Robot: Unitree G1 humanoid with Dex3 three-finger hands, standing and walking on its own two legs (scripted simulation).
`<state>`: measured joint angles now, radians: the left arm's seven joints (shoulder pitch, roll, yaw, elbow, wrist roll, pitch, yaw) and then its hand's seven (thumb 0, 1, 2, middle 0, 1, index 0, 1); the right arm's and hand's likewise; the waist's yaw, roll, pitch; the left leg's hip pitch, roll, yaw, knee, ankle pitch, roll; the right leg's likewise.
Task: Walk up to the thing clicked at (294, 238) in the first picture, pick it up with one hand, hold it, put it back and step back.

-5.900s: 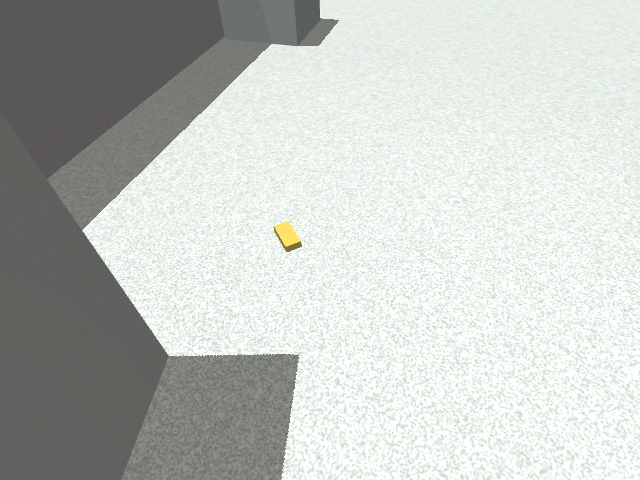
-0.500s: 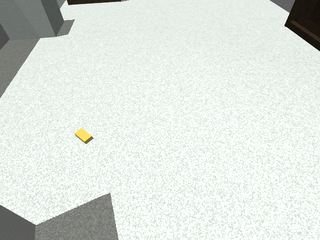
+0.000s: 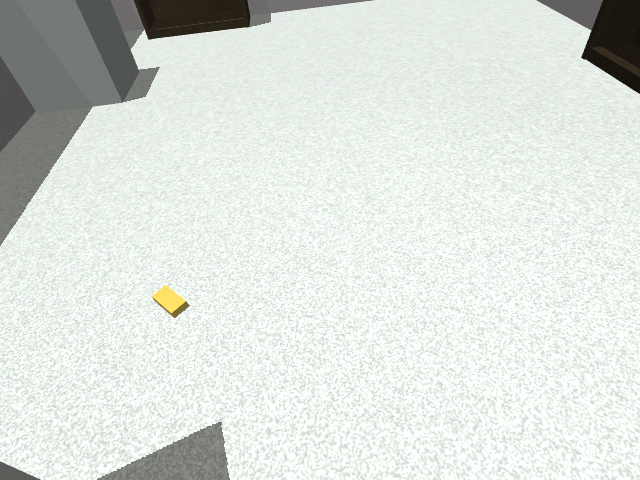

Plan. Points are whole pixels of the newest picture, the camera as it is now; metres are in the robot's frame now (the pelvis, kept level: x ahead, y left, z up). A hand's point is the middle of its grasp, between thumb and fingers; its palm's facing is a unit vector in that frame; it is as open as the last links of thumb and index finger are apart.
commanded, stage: walk up
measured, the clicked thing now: (170, 301) +0.94 +0.74 -0.76
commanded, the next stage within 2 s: none
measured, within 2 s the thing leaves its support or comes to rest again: neither
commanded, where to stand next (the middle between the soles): +1.10 +0.05 m, yaw +0 degrees
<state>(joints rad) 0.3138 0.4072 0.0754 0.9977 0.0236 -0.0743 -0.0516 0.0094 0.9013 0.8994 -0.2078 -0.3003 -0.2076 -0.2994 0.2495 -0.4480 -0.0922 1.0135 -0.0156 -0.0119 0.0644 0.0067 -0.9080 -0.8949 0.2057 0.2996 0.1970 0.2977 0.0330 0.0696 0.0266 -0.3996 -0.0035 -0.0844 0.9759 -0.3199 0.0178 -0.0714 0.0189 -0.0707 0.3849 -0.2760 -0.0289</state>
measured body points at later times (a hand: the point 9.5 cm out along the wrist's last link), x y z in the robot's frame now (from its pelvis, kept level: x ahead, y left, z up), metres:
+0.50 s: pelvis +0.23 +0.03 +0.00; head +0.25 +0.05 +0.45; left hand +0.29 +0.34 -0.13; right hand +0.33 -0.28 -0.09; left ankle +0.25 +0.13 -0.74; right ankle +0.28 -0.13 -0.69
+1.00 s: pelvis +0.48 +0.00 +0.00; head +0.50 -0.01 +0.45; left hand +0.52 +0.32 -0.11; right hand +0.55 -0.31 -0.12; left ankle +0.57 +0.15 -0.71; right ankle +0.46 -0.12 -0.74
